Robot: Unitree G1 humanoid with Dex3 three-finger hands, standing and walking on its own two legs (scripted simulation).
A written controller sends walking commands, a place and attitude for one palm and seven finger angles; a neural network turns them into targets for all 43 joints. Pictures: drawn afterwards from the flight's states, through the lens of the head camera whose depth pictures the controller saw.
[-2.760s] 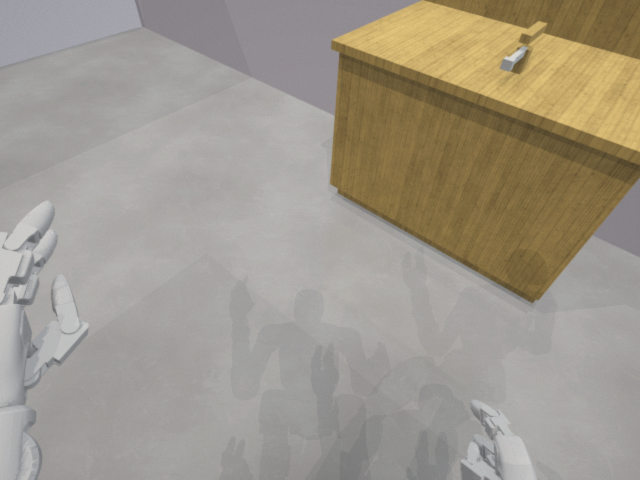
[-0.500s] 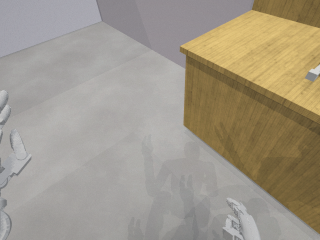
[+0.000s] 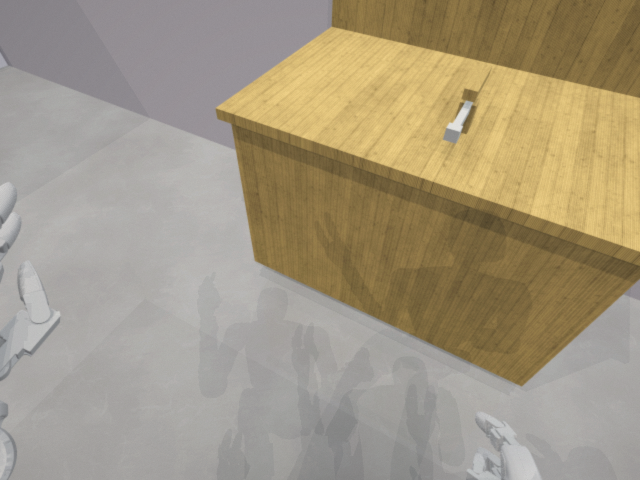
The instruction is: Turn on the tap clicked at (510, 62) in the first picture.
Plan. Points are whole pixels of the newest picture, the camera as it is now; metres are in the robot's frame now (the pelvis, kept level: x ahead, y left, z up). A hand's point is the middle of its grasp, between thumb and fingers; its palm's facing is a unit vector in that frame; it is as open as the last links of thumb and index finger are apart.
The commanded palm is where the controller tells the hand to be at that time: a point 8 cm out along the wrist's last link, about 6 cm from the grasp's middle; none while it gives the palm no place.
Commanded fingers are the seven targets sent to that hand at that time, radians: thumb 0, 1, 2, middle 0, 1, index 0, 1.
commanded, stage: turn to face it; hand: left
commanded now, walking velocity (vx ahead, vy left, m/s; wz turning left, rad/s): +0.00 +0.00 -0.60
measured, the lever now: (452, 133) +0.76 -0.20 +0.03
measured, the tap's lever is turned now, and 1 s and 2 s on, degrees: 0 0 0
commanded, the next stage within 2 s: take the last steps up to it in 1.18 s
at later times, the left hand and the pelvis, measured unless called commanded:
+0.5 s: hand (196, 345) +0.20 +0.13 +0.17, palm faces +0.17 -0.88 -0.45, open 7.4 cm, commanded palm +0.16 +0.18 +0.18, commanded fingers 0.00 0.90 0.90 -0.20 -0.30 -0.20 -0.30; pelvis -0.07 -0.05 +0.00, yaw -16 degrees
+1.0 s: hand (370, 391) +0.17 -0.02 +0.16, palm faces -0.17 -0.85 -0.49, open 7.4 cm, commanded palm +0.13 +0.08 +0.18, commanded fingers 0.00 0.90 0.90 -0.20 -0.30 -0.20 -0.30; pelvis -0.15 -0.07 -0.01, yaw -33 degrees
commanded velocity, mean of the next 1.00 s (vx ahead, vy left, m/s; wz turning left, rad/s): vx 0.00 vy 0.00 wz -0.56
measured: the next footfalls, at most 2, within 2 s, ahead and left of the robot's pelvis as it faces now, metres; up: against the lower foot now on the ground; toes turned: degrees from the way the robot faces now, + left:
right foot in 0.14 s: +0.05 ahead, -0.14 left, +0.00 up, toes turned -12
left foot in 0.58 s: -0.02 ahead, +0.08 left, +0.00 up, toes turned -15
